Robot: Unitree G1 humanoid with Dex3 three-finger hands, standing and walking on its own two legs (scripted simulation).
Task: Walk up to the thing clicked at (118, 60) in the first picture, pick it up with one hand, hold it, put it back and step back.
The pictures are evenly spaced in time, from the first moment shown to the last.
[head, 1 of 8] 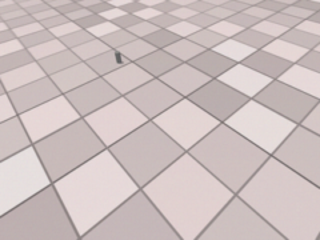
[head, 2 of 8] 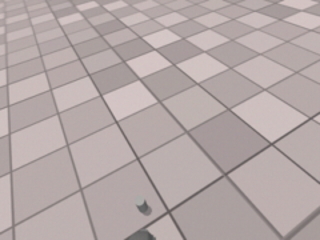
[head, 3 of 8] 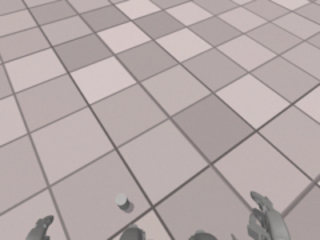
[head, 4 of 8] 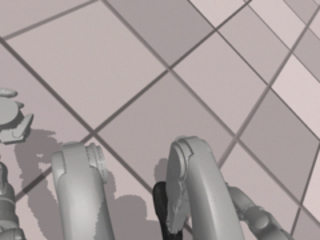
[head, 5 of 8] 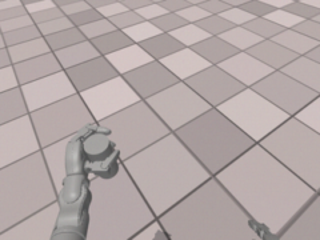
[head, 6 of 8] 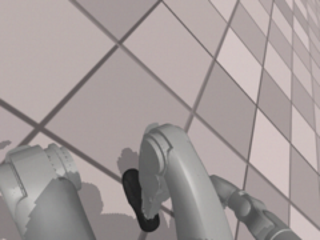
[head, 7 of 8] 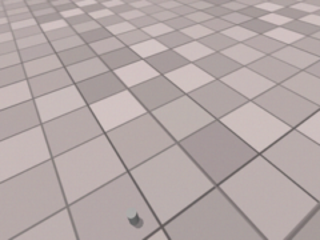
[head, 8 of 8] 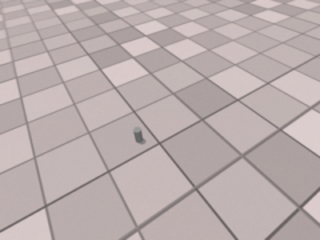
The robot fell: no
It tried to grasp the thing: yes
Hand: left
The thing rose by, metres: 0.70
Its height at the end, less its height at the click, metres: +0.00
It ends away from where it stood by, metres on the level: 0.02
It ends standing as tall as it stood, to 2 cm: yes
